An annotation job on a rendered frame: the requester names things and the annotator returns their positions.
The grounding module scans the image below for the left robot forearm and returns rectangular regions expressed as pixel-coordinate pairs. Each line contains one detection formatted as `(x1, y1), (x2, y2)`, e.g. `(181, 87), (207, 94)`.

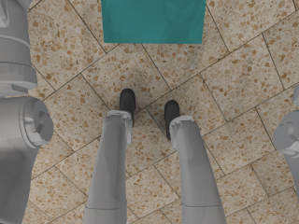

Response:
(0, 0), (38, 99)

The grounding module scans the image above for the left robot upper arm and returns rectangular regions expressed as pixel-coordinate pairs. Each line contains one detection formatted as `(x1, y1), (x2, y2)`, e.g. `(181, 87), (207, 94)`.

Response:
(0, 95), (54, 224)

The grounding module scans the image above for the left robot foot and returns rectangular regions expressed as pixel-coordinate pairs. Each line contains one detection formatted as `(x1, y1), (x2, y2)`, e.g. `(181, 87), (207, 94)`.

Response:
(120, 88), (135, 128)

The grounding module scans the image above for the right robot foot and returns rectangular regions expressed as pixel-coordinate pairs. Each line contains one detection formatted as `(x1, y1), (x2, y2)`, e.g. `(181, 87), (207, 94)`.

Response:
(164, 100), (180, 141)

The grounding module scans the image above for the carton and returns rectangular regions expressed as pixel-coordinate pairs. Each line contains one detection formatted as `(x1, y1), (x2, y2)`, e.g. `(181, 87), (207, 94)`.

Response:
(101, 0), (206, 44)

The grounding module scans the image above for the right robot upper arm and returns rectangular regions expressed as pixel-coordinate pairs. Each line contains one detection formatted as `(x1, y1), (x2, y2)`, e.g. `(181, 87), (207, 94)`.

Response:
(273, 109), (299, 204)

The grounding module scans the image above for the robot foot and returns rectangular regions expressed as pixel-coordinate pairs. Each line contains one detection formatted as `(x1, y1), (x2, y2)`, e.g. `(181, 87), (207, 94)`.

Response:
(164, 100), (180, 141)
(120, 88), (135, 128)

